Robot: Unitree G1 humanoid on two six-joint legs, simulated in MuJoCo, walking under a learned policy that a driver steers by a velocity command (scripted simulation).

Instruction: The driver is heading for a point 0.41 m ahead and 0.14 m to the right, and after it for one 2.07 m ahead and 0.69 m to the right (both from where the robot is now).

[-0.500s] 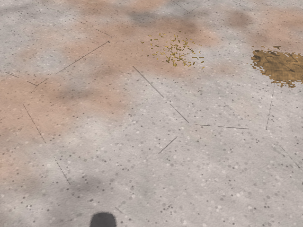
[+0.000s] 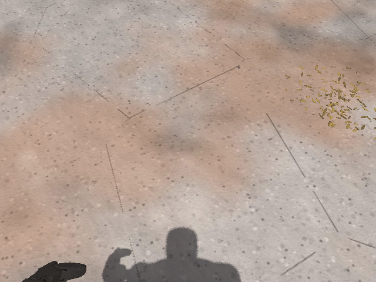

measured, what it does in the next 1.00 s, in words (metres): walks ahead, turning right: left foot, then right foot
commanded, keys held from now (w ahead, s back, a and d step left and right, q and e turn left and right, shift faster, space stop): w+e+shift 0.22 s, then e+shift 0.56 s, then q+shift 0.22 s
